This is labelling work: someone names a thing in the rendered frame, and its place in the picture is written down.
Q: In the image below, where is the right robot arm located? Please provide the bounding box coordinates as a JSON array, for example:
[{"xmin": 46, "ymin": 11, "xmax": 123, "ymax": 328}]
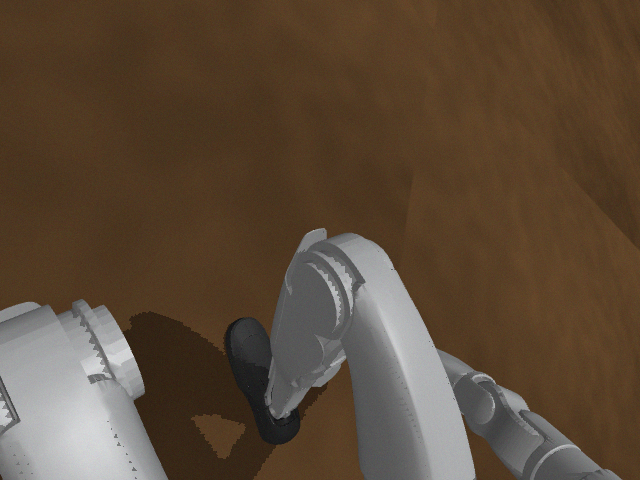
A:
[{"xmin": 453, "ymin": 371, "xmax": 622, "ymax": 480}]

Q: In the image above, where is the right robot hand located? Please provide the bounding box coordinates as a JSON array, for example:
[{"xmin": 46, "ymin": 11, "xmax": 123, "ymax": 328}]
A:
[{"xmin": 436, "ymin": 348, "xmax": 475, "ymax": 389}]

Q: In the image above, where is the right robot foot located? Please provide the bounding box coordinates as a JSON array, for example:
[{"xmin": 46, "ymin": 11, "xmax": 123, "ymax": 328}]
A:
[{"xmin": 225, "ymin": 317, "xmax": 300, "ymax": 445}]

